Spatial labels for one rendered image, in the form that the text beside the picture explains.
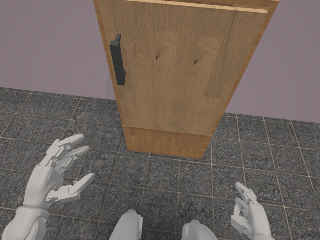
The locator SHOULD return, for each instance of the robot right hand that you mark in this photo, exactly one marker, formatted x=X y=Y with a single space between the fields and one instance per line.
x=254 y=220

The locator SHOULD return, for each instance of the robot left hand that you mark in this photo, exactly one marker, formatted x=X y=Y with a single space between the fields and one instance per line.
x=46 y=175

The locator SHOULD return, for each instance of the cupboard door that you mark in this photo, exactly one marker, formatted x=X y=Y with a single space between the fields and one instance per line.
x=181 y=59

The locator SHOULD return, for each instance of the handle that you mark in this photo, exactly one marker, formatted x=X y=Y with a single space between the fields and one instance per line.
x=117 y=59

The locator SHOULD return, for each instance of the robot thigh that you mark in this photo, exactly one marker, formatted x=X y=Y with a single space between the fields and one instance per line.
x=129 y=227
x=197 y=231

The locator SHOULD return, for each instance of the left robot thigh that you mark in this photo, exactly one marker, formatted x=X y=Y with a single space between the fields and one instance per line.
x=129 y=227

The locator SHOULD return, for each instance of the right robot thigh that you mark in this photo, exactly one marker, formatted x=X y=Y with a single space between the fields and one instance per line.
x=197 y=231

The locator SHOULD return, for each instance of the robot left forearm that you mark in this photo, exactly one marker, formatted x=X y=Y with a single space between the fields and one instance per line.
x=29 y=224

